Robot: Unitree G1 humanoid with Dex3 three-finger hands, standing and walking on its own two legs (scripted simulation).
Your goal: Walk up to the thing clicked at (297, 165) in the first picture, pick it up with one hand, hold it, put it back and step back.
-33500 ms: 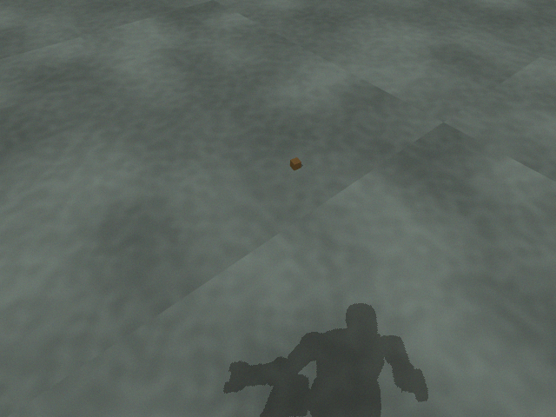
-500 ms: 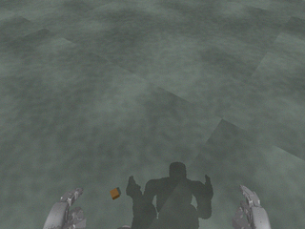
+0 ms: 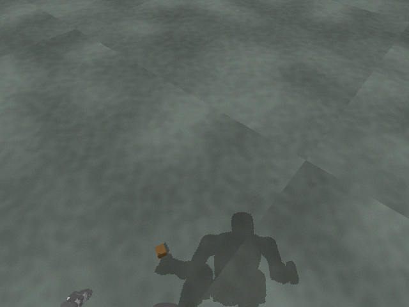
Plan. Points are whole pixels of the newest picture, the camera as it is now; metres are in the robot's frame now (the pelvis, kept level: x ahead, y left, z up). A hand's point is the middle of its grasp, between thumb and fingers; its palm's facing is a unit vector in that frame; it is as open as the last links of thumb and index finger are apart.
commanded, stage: stand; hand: left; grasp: from above
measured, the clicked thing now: (160, 251) +0.44 +0.23 -0.73
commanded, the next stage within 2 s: none
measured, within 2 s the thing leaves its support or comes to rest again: neither
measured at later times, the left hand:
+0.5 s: hand out of the picture +0.04 +0.25 -0.13, palm faces +0.02 -0.94 -0.34, open 7.4 cm
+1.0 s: hand out of the picture +0.07 +0.24 -0.13, palm faces +0.01 -0.94 -0.33, open 7.4 cm
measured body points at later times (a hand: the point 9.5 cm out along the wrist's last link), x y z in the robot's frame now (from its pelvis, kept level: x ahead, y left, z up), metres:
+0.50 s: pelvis +0.00 +0.01 +0.03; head +0.00 +0.01 +0.48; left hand +0.04 +0.30 -0.11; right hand +0.08 -0.27 -0.11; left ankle +0.03 +0.12 -0.72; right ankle -0.01 -0.13 -0.72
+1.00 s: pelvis +0.01 +0.00 +0.03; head +0.02 +0.00 +0.48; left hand +0.07 +0.29 -0.11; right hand +0.08 -0.29 -0.11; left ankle +0.03 +0.12 -0.72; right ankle -0.01 -0.13 -0.72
